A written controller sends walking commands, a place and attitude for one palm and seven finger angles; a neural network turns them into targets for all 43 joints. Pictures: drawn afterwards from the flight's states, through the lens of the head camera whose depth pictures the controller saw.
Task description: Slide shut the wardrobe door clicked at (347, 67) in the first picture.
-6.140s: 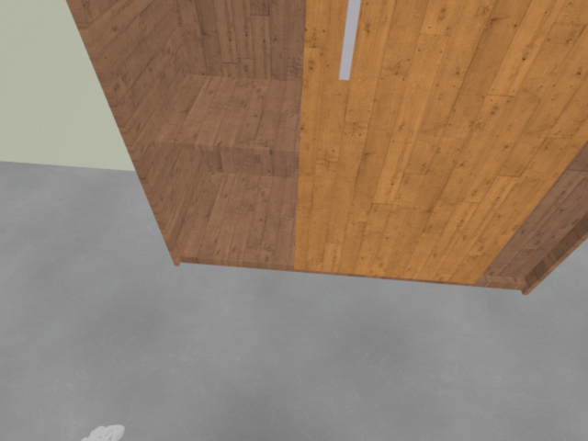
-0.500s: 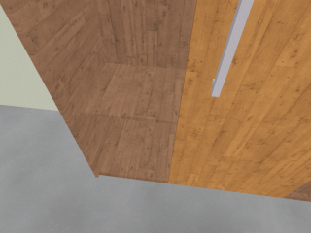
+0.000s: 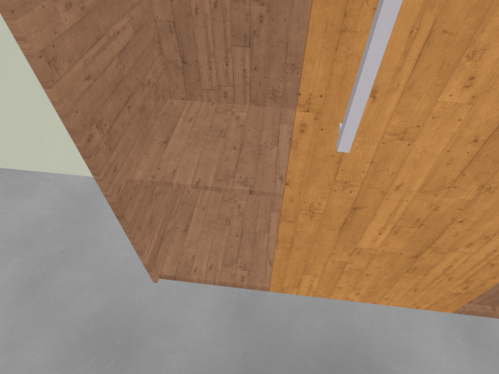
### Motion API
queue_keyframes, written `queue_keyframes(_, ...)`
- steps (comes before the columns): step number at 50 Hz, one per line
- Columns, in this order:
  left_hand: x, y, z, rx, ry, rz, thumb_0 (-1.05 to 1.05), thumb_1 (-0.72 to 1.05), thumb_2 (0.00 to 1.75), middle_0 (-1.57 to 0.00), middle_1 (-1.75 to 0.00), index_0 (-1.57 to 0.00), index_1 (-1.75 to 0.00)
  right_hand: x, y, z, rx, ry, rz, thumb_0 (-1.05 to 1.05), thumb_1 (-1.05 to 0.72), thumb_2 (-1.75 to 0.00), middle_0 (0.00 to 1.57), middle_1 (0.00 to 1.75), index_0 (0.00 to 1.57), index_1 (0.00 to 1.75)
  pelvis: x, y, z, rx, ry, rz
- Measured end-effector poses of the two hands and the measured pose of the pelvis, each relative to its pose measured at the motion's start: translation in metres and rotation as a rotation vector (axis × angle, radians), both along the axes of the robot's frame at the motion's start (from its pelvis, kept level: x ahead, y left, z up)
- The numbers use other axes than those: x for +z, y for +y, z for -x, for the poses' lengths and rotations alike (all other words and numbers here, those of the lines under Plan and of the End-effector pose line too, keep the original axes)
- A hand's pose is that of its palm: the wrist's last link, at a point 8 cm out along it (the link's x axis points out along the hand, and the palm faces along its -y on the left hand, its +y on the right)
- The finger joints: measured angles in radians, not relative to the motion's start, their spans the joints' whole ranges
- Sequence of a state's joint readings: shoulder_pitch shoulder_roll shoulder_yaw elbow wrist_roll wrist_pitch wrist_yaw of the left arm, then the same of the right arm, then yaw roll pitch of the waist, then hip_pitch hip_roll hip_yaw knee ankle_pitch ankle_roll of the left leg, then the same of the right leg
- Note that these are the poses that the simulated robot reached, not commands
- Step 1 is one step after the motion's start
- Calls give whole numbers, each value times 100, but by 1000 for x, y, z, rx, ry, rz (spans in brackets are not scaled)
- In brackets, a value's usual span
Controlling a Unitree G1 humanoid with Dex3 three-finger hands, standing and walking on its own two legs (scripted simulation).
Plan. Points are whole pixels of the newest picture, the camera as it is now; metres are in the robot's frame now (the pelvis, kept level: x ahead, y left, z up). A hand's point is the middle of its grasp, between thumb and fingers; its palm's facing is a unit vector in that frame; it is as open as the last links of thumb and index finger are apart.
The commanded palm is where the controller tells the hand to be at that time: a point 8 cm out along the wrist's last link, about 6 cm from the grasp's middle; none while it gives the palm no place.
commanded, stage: raise the hand with hooked fingers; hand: right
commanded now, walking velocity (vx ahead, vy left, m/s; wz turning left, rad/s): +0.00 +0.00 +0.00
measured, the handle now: (368, 53) +0.50 -0.14 +0.27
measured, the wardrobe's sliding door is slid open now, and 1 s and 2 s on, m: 0.47 0.47 0.47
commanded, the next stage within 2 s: none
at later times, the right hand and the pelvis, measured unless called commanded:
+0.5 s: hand out of the picture +0.13 -0.21 +0.02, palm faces +0.20 +0.98 -0.06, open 9.3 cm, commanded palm +0.13 -0.25 +0.04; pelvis -0.06 +0.01 -0.05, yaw -1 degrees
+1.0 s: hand (475, 311) +0.19 -0.24 +0.12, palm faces +0.12 +0.99 -0.08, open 12.3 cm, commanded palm +0.16 -0.29 +0.14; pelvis -0.05 -0.01 -0.01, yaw -1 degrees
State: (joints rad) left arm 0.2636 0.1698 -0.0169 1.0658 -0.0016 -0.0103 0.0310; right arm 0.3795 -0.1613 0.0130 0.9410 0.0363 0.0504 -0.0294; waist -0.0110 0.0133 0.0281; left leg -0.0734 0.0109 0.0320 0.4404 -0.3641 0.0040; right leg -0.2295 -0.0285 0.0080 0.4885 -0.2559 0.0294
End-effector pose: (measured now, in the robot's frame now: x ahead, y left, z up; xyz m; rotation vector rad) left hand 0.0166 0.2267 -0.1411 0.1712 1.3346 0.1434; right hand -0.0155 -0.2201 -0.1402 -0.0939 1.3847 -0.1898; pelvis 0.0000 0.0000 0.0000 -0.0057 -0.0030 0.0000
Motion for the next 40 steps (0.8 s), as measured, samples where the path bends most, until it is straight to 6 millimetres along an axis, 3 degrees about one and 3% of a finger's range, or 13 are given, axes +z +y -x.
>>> queue_keyframes(4,11,7,-27,1,-280,-22,1,92,90,-20,-30,-20,-30,65,-21,-79,-28,-476,113,3,-93,-89,20,31,20,31,-3,-1,10,0,26,7)
queue_keyframes(8,21,17,-62,-36,-531,-45,1,91,90,-20,-30,-20,-30,136,-20,-156,60,-991,126,2,-87,-87,20,35,20,35,-16,-1,25,-16,100,3)
queue_keyframes(11,28,25,-86,-63,-678,-52,1,91,90,-20,-30,-20,-30,170,-9,-183,124,-1341,40,2,-81,-85,20,38,20,38,-31,1,37,2,143,6)
queue_keyframes(14,33,30,-106,-81,-777,-62,1,91,90,-20,-30,-20,-30,170,-1,-180,183,-1489,-50,1,-74,-82,21,42,21,42,-47,3,46,19,160,10)
queue_keyframes(20,41,24,-122,-109,-847,-74,1,91,90,-20,-30,-20,-30,138,-13,-134,119,-1266,-30,1,-59,-77,23,51,22,50,-56,4,55,4,120,-3)
queue_keyframes(24,35,11,-117,-168,-822,-63,1,91,90,-20,-30,-20,-30,154,-31,-119,66,-1327,78,1,-49,-73,23,56,23,56,-55,5,60,-20,106,-27)
queue_keyframes(28,25,-2,-101,-197,-762,-30,1,91,90,-20,-30,-20,-30,184,-38,-129,109,-1450,97,1,-40,-69,24,62,23,62,-50,6,65,-37,90,-42)
queue_keyframes(31,21,-9,-87,-181,-722,-11,2,90,90,-20,-30,-20,-30,198,-39,-144,167,-1449,58,1,-33,-66,24,67,24,67,-43,5,66,-35,79,-41)
queue_keyframes(40,37,-1,-70,-108,-720,-35,2,90,90,-21,-30,-21,-30,230,-58,-170,149,-1409,47,0,-12,-57,26,80,25,80,-24,-3,56,-9,53,-26)
